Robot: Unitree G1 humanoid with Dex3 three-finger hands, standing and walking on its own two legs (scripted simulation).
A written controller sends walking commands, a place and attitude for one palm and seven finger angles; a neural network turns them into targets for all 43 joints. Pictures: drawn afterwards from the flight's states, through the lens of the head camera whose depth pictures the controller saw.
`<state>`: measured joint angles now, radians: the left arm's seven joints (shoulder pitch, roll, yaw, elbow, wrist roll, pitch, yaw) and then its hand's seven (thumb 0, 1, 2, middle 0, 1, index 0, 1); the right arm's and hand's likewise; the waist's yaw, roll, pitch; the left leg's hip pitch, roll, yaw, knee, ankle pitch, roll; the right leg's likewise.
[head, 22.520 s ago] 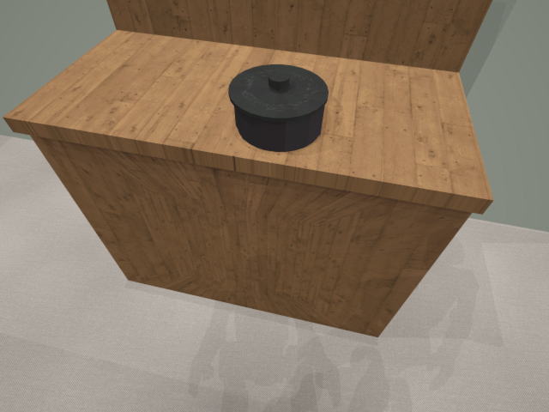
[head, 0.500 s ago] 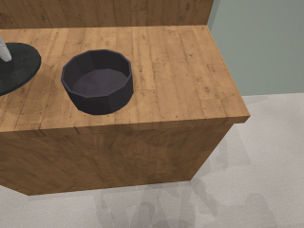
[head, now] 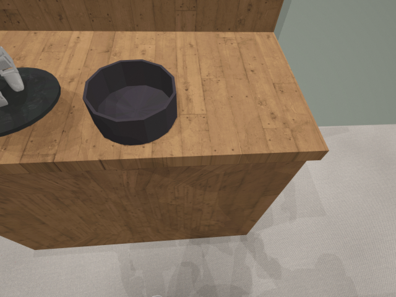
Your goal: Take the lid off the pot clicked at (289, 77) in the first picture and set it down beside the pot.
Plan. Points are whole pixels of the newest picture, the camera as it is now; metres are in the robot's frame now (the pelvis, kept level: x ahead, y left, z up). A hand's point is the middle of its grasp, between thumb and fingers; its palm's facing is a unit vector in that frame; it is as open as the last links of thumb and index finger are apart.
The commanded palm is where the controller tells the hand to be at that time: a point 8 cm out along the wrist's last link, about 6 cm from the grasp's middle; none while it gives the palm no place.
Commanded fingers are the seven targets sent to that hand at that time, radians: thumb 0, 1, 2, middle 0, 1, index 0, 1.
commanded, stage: lower the lid onto the table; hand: left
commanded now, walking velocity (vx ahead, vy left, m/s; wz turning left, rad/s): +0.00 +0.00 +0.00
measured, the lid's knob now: out of the picture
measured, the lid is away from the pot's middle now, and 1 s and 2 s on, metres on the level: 0.24 0.25 0.25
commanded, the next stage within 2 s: open the fingers wide in 0.82 s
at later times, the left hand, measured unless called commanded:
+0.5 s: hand (4, 95) +0.48 +0.34 +0.14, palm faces -0.44 -0.22 -0.87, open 6.5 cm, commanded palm +0.50 +0.35 +0.21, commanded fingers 0.00 0.81 0.78 -0.89 -1.06 -0.94 -1.06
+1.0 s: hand (3, 110) +0.46 +0.35 +0.11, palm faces -0.42 -0.16 -0.89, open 6.5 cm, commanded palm +0.48 +0.35 +0.18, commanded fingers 0.00 0.71 0.74 -0.82 -1.05 -0.86 -1.05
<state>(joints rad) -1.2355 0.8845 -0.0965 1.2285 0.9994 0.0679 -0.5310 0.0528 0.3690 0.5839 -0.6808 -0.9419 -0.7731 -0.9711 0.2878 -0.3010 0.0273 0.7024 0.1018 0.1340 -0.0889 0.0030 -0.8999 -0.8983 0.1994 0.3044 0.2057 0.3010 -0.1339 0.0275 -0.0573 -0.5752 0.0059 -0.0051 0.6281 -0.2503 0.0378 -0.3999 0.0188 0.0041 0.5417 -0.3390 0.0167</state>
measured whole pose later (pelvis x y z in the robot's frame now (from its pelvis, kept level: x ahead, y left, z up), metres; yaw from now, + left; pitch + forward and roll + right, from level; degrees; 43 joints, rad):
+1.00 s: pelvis -0.01 +0.02 -0.01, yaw -1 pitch +15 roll -4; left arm -1.10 0.90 0.00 1.16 1.01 -0.06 -0.45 0.05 0.38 0.58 -0.67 -0.95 -0.77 -0.98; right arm 0.34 -0.29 0.02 0.68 0.09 0.16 -0.09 0.00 -0.90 -0.90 0.20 0.30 0.21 0.30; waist -0.14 0.04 -0.09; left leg -0.72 0.01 0.01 0.75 -0.29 0.06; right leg -0.54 0.02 0.02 0.65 -0.37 0.03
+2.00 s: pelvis -0.01 +0.01 -0.01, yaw -1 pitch +14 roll -4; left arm -1.05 0.90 0.00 1.09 1.00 -0.12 -0.44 0.00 -0.07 0.80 -0.44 -0.74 -0.44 -0.74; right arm 0.32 -0.28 0.01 0.67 0.10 0.22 -0.10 0.00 -0.90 -0.90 0.20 0.30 0.21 0.30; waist -0.13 0.03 -0.08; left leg -0.70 0.01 0.00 0.75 -0.29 0.05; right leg -0.52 0.03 0.01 0.66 -0.37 0.03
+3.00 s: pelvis -0.01 +0.02 -0.01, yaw +0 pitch +12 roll -4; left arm -1.25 0.92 -0.11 1.08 1.01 -0.02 -0.52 0.00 -0.09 0.82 -0.45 -0.71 -0.44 -0.71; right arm 0.30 -0.29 0.03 0.66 0.11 0.21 -0.07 0.00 -0.90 -0.90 0.20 0.30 0.21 0.30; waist -0.12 0.04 -0.07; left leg -0.63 -0.01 0.00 0.69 -0.26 0.07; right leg -0.44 0.01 0.00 0.58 -0.34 0.02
